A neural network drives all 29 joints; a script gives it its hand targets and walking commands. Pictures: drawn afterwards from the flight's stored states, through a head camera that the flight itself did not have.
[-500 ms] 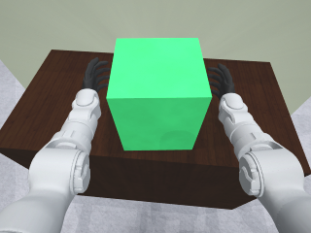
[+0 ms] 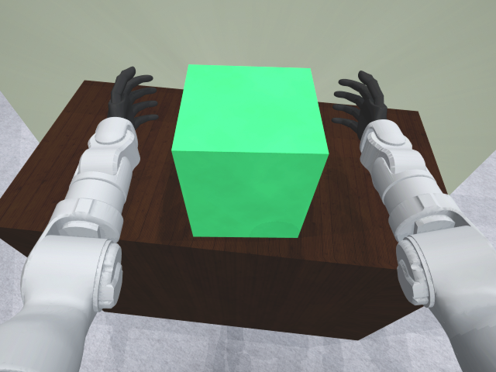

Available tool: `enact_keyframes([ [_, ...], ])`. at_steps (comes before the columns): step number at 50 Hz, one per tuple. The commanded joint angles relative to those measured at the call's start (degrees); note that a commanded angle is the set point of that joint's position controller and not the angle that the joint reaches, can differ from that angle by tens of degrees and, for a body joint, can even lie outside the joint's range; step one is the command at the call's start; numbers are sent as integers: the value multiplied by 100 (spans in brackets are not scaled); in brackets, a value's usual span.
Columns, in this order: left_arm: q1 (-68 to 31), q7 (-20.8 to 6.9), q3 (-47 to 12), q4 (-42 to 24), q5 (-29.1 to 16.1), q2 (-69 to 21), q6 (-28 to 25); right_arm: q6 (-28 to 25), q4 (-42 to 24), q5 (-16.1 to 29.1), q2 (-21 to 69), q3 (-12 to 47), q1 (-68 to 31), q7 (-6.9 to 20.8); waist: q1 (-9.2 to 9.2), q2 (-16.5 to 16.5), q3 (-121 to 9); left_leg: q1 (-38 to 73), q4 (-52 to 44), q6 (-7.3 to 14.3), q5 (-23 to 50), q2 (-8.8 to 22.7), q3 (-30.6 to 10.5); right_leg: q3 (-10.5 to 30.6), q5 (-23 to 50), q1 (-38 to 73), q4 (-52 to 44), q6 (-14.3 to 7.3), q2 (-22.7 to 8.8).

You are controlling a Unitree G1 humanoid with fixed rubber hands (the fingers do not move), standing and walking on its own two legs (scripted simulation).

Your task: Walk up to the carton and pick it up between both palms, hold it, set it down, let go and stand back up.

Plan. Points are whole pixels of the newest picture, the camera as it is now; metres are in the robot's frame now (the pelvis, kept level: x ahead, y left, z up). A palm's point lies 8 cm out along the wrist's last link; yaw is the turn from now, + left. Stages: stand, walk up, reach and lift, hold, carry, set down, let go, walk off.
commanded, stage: set down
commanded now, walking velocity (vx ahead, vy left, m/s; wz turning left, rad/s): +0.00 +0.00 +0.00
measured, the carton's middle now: (247, 158) +0.48 +0.07 +0.05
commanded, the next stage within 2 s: none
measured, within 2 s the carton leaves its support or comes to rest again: neither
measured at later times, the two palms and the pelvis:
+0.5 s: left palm (97, 89) +0.43 +0.27 +0.21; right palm (403, 94) +0.46 -0.14 +0.22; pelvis -0.03 -0.01 +0.00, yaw +1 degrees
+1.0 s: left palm (108, 127) +0.40 +0.26 +0.17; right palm (389, 133) +0.44 -0.13 +0.17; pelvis -0.02 +0.00 +0.01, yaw +2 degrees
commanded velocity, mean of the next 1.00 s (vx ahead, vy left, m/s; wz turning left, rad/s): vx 0.00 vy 0.00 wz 0.00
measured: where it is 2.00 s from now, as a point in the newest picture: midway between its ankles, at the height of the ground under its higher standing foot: outside the picture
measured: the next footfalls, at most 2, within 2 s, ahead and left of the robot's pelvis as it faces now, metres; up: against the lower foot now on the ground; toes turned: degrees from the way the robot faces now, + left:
none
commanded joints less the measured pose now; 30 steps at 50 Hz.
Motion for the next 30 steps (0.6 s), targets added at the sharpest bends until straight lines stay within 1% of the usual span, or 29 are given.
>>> enact_keyframes([
  [1, -3545, 52, -17, -1688, -250, 1297, 249, 83, -1420, 298, -1626, -86, -3496, -56, 34, 578, -4430, 3609, 194, -358, 3415, -180, -107, 173, 2878, 1649, 68, 350, 119],
  [2, -3489, 34, -128, -1369, -300, 1225, 376, 217, -1150, 334, -1378, -24, -3477, -77, -25, 499, -4192, 3445, 224, -350, 3211, -134, -134, 207, 2685, 1487, 42, 327, 95],
  [3, -3436, -20, -181, -406, -209, 1004, 431, 381, -354, 302, -1041, 75, -3490, -46, -42, 503, -3206, 3248, 157, -312, 2619, -164, -143, 196, 1972, 1102, -20, 340, 66],
  [4, -3281, -6, -121, -781, -306, 1280, 403, 395, -865, 296, -1429, 76, -3336, -33, 11, 461, -3392, 3502, 38, -265, 2549, -132, -182, 168, 1786, 1341, -58, 324, 61],
  [5, -3662, -46, -248, -134, -341, 1105, 446, 496, -404, 236, -1103, 141, -3680, -20, -16, 182, -2912, 3145, -13, -210, 2240, -124, -136, 199, 1494, 1184, -182, 307, 22],
  [6, -3408, -83, -273, 162, -358, 1092, 413, 563, -165, 177, -1139, 83, -3478, 8, 57, 159, -2607, 3118, -84, -182, 1855, -99, -142, 240, 1131, 1113, -192, 282, -44],
  [7, -3475, -52, -338, -268, -434, 1293, 386, 560, -686, 350, -1279, 97, -3569, -12, 81, 160, -3047, 3221, -142, -144, 2045, -123, -129, 297, 1340, 1428, -242, 302, -48],
  [8, -3564, -24, -430, -214, -510, 1246, 368, 602, -585, 362, -1326, 147, -3503, -1, 83, 235, -3189, 3143, -69, -231, 2093, -93, -175, 289, 1442, 1452, -134, 215, -35],
  [9, -3532, -37, -552, 120, -582, 1179, 349, 622, -324, 438, -1110, 197, -3480, -5, -54, 301, -3009, 3135, -60, -227, 1943, -131, -153, 325, 1449, 1333, -192, 225, -61],
  [10, -3658, -42, -562, -44, -600, 1254, 268, 602, -532, 432, -1194, 114, -3664, 8, -52, 437, -3218, 3219, -57, -237, 2016, -123, -166, 330, 1389, 1362, -127, 222, -33],
  [11, -4436, 8, -596, -872, -714, 1461, 225, 593, -959, 446, -1448, 26, -4113, 30, -117, 600, -3721, 3448, -66, -286, 2147, -170, -173, 197, 1390, 1266, -121, 197, -5],
  [12, -4345, 33, -551, -446, -746, 1481, 312, 660, -872, 504, -1459, 81, -4165, 35, -106, 476, -3585, 3426, -95, -273, 2225, -138, -199, 250, 1446, 1248, -162, 237, 12],
  [13, -4295, 26, -501, -293, -662, 1510, 380, 744, -646, 388, -1521, 19, -4187, 41, -99, 538, -3312, 3468, -88, -330, 2055, -116, -183, 235, 1462, 1215, -196, 234, -36],
  [14, -4481, 22, -570, -452, -735, 1578, 413, 819, -708, 502, -1520, 89, -4211, 55, -91, 574, -3253, 3424, -174, -270, 1834, -156, -173, 238, 1154, 1243, -251, 191, -51],
  [15, -4727, 20, -670, -507, -811, 1604, 532, 904, -583, 424, -1649, -15, -4359, 61, -145, 626, -3196, 3540, -209, -266, 1701, -154, -189, 174, 953, 1068, -279, 190, -30],
  [16, -4623, 37, -666, -274, -801, 1589, 560, 947, -839, 471, -1497, -15, -4398, 72, -79, 508, -3149, 3477, -193, -224, 1727, -164, -220, 225, 944, 1134, -290, 229, -10],
  [17, -4265, 0, -724, 87, -757, 1460, 573, 1010, -404, 314, -1375, 42, -4177, 106, -61, 330, -2853, 3244, -186, -214, 1512, -148, -214, 214, 821, 1040, -286, 254, -50],
  [18, -4062, -35, -731, 210, -788, 1501, 490, 1018, -515, 371, -1191, 133, -4008, 118, -43, 237, -2750, 3183, -224, -127, 1409, -150, -172, 271, 661, 1119, -292, 244, -92],
  [19, -4397, -37, -664, 49, -793, 1558, 441, 1041, -670, 404, -1157, 75, -4299, 154, -7, 354, -2905, 2984, -249, -123, 1316, -201, -115, 257, 686, 1241, -259, 250, -102],
  [20, -4430, -36, -556, 83, -688, 1711, 463, 1078, -444, 305, -1257, -53, -4080, 125, -87, 453, -2934, 3000, -277, -131, 1303, -235, -143, 294, 882, 1359, -276, 275, -139],
  [21, -4161, -43, -610, 359, -685, 1603, 540, 1098, -243, 247, -1369, -42, -3930, 64, -239, 366, -2910, 3041, -297, -133, 1355, -242, -147, 354, 1056, 1413, -300, 261, -158],
  [22, -4363, -50, -558, 215, -725, 1740, 520, 1103, -552, 363, -1392, 1, -4247, 41, -125, 368, -3092, 2932, -285, -136, 1510, -250, -144, 371, 1350, 1599, -185, 281, -140],
  [23, -4409, -82, -519, 503, -701, 1729, 505, 1125, -251, 295, -1337, 37, -4151, 14, -235, 205, -2927, 2823, -326, -85, 1400, -281, -141, 326, 1215, 1651, -223, 334, -138],
  [24, -4019, -104, -464, 615, -571, 1691, 485, 1117, -275, 338, -1266, 54, -3770, 2, -99, 304, -2818, 2859, -345, -69, 1445, -263, -110, 396, 1504, 1740, -199, 335, -204],
  [25, -4137, -107, -483, 103, -632, 1693, 431, 1060, -612, 292, -1233, 19, -3825, -37, -195, 367, -3113, 3013, -371, -116, 1584, -313, -102, 389, 1693, 1800, -213, 387, -181],
  [26, -4517, -59, -458, -159, -673, 1823, 393, 1029, -832, 269, -1295, -60, -4184, -75, -187, 421, -3550, 3037, -275, -166, 1639, -272, -119, 412, 1781, 1773, -160, 341, -142],
  [27, -4537, -44, -461, -65, -725, 1795, 390, 1004, -914, 410, -1233, -44, -4224, -66, -208, 588, -3579, 2997, -286, -154, 1729, -286, -78, 379, 1788, 1774, -153, 274, -115],
  [29, -4412, -91, -469, -32, -704, 1776, 449, 1074, -839, 262, -1279, -38, -4108, -82, -259, 515, -3398, 3153, -314, -174, 1664, -316, -118, 313, 1561, 1718, -232, 279, -114],
  [30, -4648, -62, -464, -188, -670, 1778, 448, 1095, -907, 189, -1464, -146, -4352, -50, -265, 627, -3433, 3260, -298, -226, 1673, -265, -158, 253, 1286, 1518, -267, 256, -73],
])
